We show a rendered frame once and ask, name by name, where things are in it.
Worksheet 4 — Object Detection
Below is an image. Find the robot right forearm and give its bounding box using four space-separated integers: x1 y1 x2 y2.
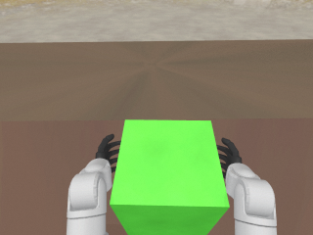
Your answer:
225 163 277 235

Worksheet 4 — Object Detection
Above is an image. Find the carton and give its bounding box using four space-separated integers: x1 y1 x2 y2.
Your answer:
110 119 230 235

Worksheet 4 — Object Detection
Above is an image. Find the robot left forearm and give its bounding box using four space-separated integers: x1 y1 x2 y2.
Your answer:
67 158 112 235

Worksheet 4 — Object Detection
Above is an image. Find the robot left hand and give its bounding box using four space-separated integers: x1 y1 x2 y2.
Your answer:
95 134 121 173

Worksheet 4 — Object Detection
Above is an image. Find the robot right hand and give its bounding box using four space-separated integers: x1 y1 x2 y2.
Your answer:
216 138 243 179

